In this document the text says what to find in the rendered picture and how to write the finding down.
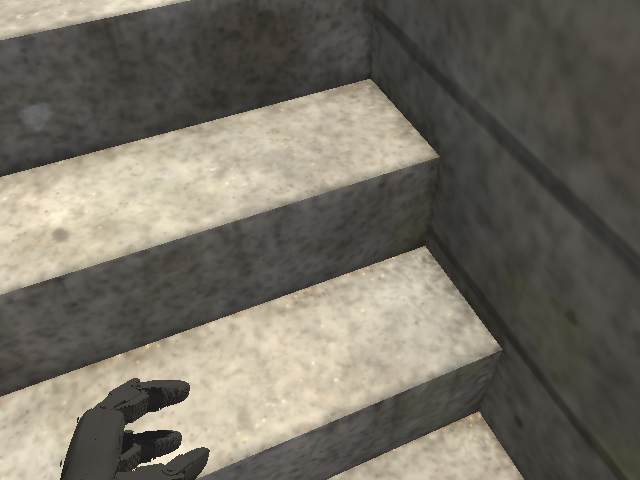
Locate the left robot hand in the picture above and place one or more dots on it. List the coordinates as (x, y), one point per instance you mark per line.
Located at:
(100, 449)

